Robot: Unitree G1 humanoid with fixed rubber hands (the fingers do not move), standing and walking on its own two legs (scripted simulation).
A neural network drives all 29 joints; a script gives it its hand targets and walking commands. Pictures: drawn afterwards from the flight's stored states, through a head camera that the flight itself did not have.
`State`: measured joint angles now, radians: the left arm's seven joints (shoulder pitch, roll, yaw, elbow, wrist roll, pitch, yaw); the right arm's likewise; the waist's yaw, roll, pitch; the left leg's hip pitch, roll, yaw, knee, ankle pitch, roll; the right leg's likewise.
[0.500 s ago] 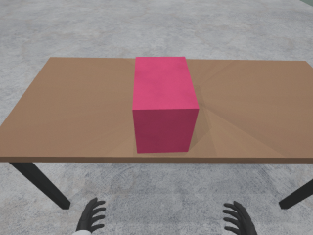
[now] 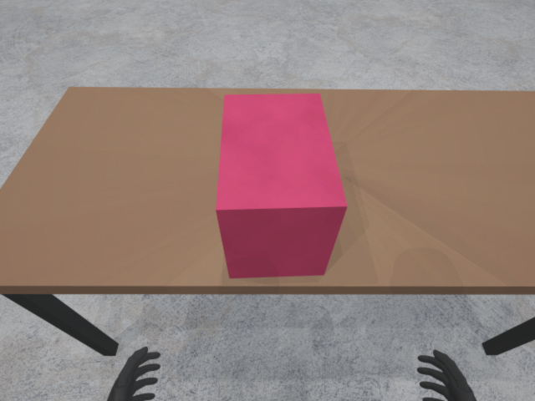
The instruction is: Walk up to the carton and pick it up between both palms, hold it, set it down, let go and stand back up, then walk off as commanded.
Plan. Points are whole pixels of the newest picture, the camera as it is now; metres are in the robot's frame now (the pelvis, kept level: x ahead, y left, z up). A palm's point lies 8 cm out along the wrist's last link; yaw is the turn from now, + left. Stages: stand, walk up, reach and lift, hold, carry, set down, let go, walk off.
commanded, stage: stand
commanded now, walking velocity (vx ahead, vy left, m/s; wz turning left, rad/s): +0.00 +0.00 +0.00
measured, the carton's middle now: (274, 185) +0.48 +0.01 +0.02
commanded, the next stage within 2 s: none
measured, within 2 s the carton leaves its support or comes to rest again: neither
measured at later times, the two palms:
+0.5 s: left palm out of the picture +0.15 +0.24 -0.09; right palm out of the picture +0.14 -0.26 -0.08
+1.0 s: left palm out of the picture +0.10 +0.24 -0.10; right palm out of the picture +0.10 -0.26 -0.08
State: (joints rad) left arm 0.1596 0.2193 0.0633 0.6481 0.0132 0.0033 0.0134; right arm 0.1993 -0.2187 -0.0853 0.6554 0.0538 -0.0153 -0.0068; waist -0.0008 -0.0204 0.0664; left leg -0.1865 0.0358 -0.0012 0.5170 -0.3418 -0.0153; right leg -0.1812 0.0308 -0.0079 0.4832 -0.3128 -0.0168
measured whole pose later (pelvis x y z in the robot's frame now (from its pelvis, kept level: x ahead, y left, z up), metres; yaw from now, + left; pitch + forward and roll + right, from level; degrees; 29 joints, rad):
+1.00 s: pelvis -0.04 +0.00 +0.00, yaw +0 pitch -2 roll -1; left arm 0.16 0.22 0.06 0.76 0.01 -0.02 0.01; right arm 0.20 -0.22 -0.09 0.72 0.05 -0.03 -0.01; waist 0.00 -0.02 0.00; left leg -0.19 0.04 0.00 0.52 -0.30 -0.02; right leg -0.18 0.03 -0.01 0.48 -0.27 -0.02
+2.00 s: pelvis -0.05 +0.00 +0.00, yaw +0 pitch -3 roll -1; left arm 0.16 0.22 0.06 0.86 0.01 -0.02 0.01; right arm 0.20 -0.22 -0.08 0.81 0.05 -0.03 -0.01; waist 0.00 -0.02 0.01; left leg -0.19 0.04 0.00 0.52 -0.28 -0.02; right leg -0.18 0.03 -0.01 0.48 -0.25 -0.02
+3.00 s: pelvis -0.16 -0.06 -0.02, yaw +0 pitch -4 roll +4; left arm 0.15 0.30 0.06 0.85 0.01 0.03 0.02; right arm 0.12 -0.32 -0.12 0.81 0.05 0.09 -0.03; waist 0.00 0.01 0.27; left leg -0.42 -0.13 -0.08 1.19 -0.48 -0.02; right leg -0.40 0.02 -0.01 0.78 -0.31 -0.08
